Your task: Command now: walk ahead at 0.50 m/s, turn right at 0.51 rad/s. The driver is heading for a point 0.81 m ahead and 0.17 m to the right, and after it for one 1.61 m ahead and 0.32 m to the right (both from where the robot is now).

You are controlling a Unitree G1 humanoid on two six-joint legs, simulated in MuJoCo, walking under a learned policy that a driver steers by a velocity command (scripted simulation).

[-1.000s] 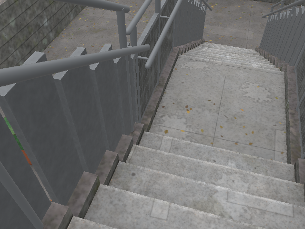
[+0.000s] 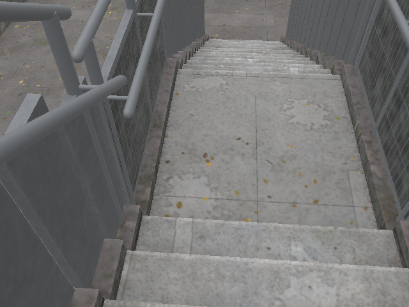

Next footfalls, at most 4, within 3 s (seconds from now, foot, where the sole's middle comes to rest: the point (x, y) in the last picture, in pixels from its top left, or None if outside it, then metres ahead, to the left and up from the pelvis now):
0.06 right None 0.16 -0.14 -0.85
0.54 left None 0.44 -0.02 -1.01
1.04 right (287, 293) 0.65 -0.38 -1.17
1.66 left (229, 241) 1.01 -0.19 -1.33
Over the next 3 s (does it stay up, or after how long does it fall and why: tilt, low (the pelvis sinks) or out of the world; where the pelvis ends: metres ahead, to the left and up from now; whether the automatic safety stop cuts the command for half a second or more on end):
stays up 1.48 -0.27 -0.72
